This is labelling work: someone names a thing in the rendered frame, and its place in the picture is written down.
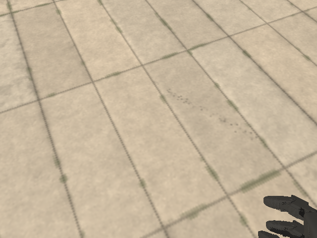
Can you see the right robot hand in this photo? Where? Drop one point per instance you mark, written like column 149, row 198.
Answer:
column 296, row 207

